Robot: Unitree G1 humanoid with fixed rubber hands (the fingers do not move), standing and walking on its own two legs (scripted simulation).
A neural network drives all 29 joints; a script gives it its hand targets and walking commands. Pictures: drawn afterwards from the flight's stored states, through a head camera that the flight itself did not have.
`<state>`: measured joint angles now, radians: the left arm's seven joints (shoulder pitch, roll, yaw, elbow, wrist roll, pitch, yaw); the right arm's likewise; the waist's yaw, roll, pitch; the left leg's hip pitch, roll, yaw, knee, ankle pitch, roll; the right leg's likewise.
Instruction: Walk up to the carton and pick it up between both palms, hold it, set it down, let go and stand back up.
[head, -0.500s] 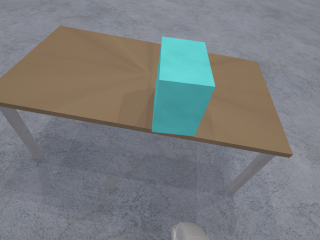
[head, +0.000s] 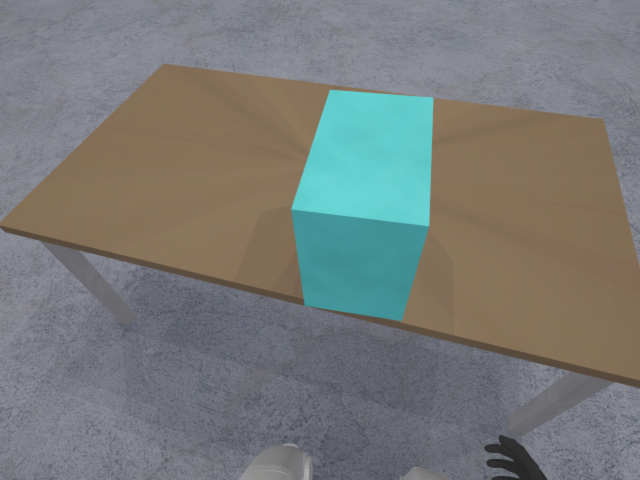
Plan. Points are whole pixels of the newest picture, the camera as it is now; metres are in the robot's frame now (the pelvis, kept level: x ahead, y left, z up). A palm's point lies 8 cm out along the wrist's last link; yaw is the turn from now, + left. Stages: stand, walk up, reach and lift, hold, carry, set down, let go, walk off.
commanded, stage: walk up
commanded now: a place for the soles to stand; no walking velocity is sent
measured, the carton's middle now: (366, 206) +0.57 -0.05 -0.06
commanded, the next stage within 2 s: none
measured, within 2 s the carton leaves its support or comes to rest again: neither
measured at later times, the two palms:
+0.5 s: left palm out of the picture +0.12 +0.26 -0.10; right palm out of the picture +0.12 -0.22 -0.10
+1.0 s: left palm (154, 456) +0.16 +0.25 -0.09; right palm out of the picture +0.08 -0.25 -0.11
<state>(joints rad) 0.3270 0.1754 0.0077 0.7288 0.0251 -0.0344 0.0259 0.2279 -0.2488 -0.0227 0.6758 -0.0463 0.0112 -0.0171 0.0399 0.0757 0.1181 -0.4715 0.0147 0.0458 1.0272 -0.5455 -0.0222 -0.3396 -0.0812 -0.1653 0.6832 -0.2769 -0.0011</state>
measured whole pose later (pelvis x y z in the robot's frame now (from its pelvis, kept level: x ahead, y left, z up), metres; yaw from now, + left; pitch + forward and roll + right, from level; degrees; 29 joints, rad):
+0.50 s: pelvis +0.01 +0.03 +0.01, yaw -4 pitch -2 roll +0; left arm 0.27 0.21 0.00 0.72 0.01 -0.01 0.01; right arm 0.16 -0.22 0.01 0.75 -0.01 0.03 0.00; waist 0.01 0.02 0.05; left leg -0.34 0.02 0.14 0.68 -0.31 0.07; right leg -0.34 -0.03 0.01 0.68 -0.30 0.01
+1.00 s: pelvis +0.02 +0.02 +0.00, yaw -11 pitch +0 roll +1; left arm 0.29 0.23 0.00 0.68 0.01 -0.02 0.03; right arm 0.17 -0.28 0.02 0.79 -0.02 0.06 0.01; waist -0.01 0.01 0.05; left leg -0.32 0.05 0.26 0.68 -0.35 0.06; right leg -0.40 0.02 0.13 0.72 -0.32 0.02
